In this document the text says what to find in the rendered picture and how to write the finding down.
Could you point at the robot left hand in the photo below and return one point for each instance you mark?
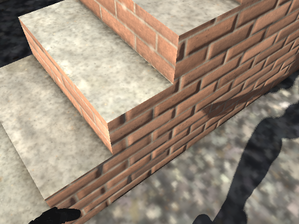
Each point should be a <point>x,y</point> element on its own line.
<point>57,216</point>

